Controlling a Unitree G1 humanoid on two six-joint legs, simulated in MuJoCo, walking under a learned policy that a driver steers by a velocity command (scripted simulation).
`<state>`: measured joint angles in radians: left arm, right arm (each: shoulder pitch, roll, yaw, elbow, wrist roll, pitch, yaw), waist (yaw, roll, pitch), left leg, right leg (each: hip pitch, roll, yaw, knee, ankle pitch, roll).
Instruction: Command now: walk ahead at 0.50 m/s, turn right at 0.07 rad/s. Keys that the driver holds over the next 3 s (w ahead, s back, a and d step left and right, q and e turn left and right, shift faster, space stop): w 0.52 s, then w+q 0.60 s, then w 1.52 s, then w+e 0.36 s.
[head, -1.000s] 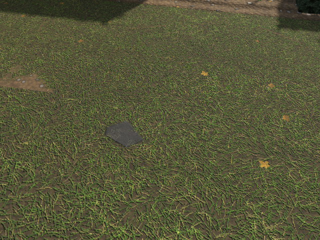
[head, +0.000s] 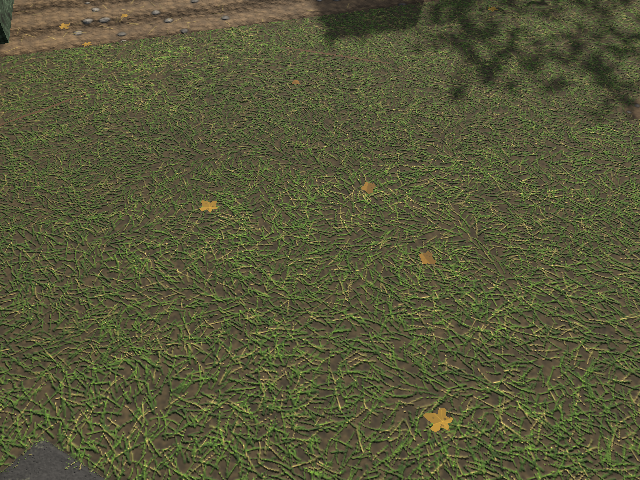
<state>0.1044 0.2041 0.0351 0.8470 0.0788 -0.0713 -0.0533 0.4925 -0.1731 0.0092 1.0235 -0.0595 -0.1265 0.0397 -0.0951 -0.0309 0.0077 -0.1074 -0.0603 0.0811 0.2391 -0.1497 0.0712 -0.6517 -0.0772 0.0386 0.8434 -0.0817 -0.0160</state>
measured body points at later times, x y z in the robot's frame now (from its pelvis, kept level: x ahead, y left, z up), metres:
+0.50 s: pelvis +0.27 -0.05 -0.06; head +0.28 -0.05 +0.39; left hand +0.22 +0.16 -0.20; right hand +0.44 -0.27 -0.17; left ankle +0.42 +0.08 -0.75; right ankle +0.15 -0.15 -0.75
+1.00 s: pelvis +0.62 -0.02 -0.20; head +0.63 -0.02 +0.25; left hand +0.81 +0.22 -0.28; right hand +0.62 -0.26 -0.35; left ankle +0.50 +0.05 -0.93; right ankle +0.82 -0.12 -0.91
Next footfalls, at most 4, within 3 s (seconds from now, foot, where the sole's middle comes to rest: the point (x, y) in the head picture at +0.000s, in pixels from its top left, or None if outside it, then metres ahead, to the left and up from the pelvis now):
0.24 right None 0.19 -0.15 -0.79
0.66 left None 0.54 0.06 -0.97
1.04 right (336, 368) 0.86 -0.10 -0.97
1.54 left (228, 365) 0.89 0.18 -0.97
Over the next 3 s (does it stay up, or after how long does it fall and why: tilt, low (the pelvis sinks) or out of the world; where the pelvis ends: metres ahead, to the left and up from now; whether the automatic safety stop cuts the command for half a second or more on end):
stays up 1.68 0.37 -0.43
